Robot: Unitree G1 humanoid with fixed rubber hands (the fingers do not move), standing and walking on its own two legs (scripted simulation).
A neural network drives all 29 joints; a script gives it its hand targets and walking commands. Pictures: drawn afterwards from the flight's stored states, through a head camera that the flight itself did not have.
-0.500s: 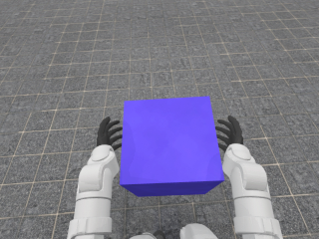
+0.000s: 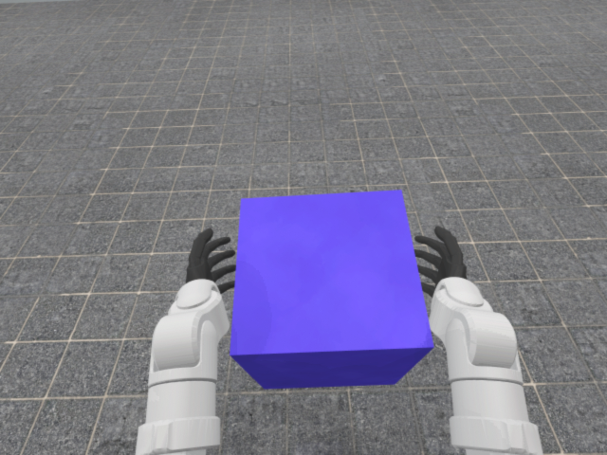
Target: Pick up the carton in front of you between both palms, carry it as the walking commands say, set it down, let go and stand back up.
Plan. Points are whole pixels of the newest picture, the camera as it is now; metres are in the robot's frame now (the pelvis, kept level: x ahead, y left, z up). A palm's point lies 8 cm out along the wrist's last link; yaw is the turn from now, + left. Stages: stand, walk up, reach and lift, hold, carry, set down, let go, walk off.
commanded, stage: carry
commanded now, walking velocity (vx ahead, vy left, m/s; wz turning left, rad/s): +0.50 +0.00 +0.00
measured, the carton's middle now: (325, 300) +0.34 -0.01 +0.00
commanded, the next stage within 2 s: none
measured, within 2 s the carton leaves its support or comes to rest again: neither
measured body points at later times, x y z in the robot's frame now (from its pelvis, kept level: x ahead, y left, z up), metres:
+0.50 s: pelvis +0.28 +0.05 +0.00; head +0.26 +0.06 +0.45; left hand +0.53 +0.18 +0.05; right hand +0.50 -0.12 +0.06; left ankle +0.33 +0.12 -0.74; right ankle +0.19 -0.07 -0.65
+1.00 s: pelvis +0.57 -0.03 +0.00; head +0.56 -0.05 +0.45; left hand +0.82 +0.12 +0.07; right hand +0.82 -0.19 +0.06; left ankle +0.45 +0.10 -0.65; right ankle +0.63 -0.11 -0.74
